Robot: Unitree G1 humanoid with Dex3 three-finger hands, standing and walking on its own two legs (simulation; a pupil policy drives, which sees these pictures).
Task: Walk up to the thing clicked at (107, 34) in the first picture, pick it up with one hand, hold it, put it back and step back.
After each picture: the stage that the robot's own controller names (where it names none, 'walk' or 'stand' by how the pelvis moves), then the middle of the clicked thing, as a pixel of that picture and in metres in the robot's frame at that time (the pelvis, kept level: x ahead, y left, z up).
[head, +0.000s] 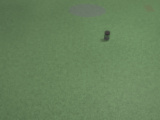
stand; (106, 36) +1.48 -0.25 -0.72
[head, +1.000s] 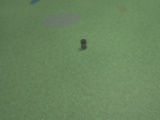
walk; (83, 44) +1.36 +0.11 -0.70
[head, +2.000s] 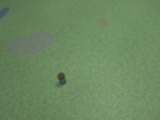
walk; (62, 78) +0.84 +0.29 -0.71
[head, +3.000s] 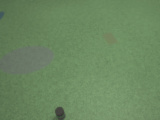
walk; (60, 113) +0.48 +0.24 -0.69
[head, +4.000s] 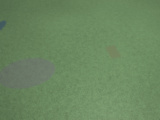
stand; out of the picture +0.36 +0.22 -0.71
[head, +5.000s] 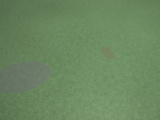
stand; out of the picture +0.35 +0.23 -0.73
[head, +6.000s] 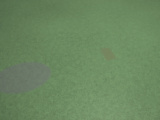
stand; out of the picture +0.35 +0.23 -0.73
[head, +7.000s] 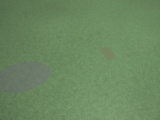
stand; out of the picture +0.35 +0.23 -0.73
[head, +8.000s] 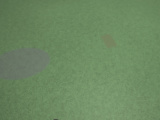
go down; out of the picture +0.36 +0.22 -0.71
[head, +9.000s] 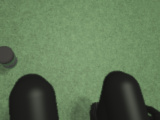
go down; (7, 58) +0.42 +0.29 -0.28
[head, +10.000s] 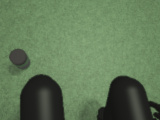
close in; (20, 60) +0.41 +0.29 -0.29
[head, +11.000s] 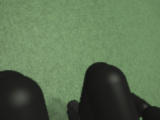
close in; out of the picture +0.38 +0.32 -0.21
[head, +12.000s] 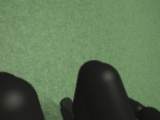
close; out of the picture +0.38 +0.32 -0.21
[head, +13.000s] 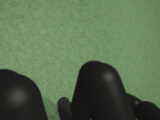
lift; out of the picture +0.36 +0.31 -0.22
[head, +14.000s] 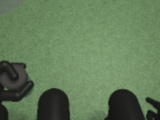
lift; (18, 82) +0.31 +0.23 -0.03
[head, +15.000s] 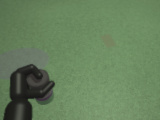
lift; (41, 87) +0.33 +0.17 +0.01
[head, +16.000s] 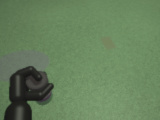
hold; (40, 88) +0.33 +0.17 +0.01
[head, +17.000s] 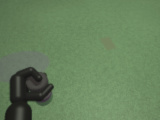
hold; (40, 89) +0.33 +0.17 +0.01
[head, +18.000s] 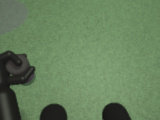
crouch; (22, 71) +0.38 +0.23 -0.07
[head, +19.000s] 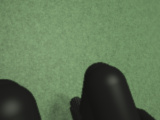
lower; out of the picture +0.39 +0.32 -0.20
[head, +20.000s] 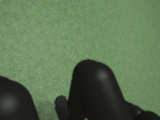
lower; out of the picture +0.39 +0.34 -0.22
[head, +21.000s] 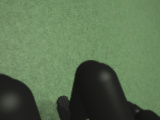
lower; out of the picture +0.38 +0.34 -0.22
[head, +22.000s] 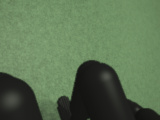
lower; out of the picture +0.38 +0.34 -0.22
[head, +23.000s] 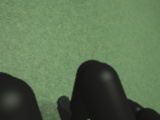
loosen; out of the picture +0.38 +0.33 -0.22
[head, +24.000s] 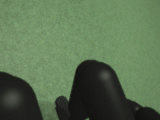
withdraw; out of the picture +0.37 +0.32 -0.22
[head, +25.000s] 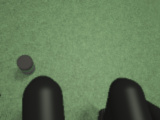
walk; (26, 65) +0.41 +0.27 -0.30
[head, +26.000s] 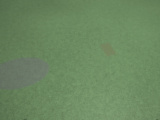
stand; out of the picture +0.35 +0.20 -0.65
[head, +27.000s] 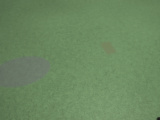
stand; out of the picture +0.38 +0.22 -0.66
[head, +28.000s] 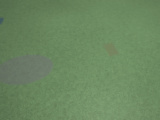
stand; out of the picture +0.37 +0.21 -0.69
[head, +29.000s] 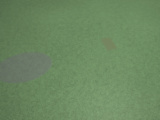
walk; out of the picture +0.38 +0.21 -0.72
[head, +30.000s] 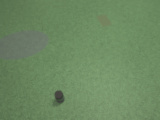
walk; (59, 97) +0.53 +0.23 -0.69
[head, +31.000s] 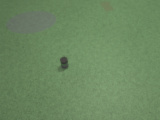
walk; (64, 63) +0.85 +0.19 -0.69
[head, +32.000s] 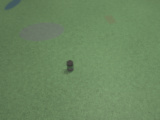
stand; (70, 66) +0.99 +0.19 -0.70
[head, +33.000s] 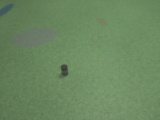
stand; (64, 70) +0.99 +0.21 -0.72
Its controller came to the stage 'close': yes
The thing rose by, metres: 0.71
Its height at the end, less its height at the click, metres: +0.00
